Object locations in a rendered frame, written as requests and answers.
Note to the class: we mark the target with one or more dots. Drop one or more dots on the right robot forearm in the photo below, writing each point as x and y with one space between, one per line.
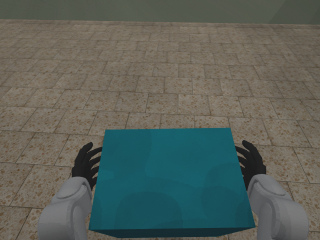
279 217

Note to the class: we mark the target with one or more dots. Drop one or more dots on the left robot hand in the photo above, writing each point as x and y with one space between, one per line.
83 164

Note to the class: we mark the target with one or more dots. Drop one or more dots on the right robot hand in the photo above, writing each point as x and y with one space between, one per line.
253 164

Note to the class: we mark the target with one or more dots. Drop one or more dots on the left robot forearm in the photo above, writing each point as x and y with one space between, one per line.
64 218

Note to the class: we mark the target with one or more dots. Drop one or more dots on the carton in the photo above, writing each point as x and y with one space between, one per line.
170 183

